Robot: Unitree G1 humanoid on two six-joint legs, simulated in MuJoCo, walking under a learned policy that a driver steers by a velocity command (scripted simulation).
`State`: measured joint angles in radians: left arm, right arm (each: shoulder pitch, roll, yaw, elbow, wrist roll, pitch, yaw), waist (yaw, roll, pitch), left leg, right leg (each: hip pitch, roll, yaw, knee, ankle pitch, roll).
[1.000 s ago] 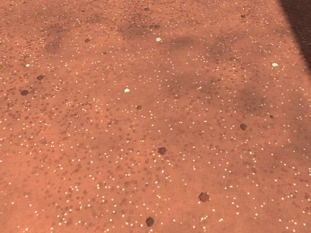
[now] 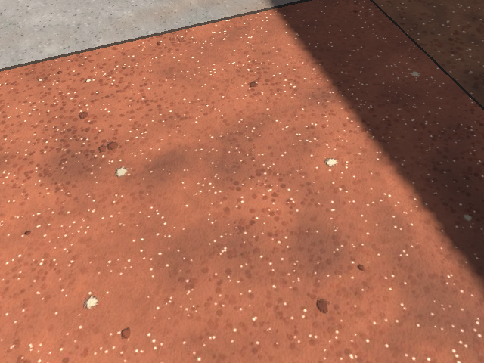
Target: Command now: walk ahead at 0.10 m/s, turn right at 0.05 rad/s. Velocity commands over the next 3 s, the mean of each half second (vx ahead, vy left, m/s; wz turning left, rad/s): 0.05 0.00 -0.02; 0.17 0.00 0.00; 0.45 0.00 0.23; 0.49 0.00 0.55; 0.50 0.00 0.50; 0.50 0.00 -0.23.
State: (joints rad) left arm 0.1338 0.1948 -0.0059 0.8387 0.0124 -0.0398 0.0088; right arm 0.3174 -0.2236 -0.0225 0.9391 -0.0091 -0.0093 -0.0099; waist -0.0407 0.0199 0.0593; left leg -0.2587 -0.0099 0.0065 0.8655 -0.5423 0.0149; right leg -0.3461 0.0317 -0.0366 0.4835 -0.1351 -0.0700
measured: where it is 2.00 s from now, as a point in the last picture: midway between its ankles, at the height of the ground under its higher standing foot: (247, 306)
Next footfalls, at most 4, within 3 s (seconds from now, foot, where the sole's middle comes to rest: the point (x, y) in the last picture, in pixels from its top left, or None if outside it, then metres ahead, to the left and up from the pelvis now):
0.20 left None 0.06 0.13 -0.77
1.42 left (236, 361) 0.48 0.06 -0.77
1.96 right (249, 241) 0.85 0.01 -0.77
2.50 left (147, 224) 0.94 0.34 -0.77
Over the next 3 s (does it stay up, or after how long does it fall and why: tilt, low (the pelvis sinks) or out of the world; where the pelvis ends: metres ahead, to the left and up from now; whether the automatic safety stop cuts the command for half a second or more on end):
stays up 1.08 0.35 -0.01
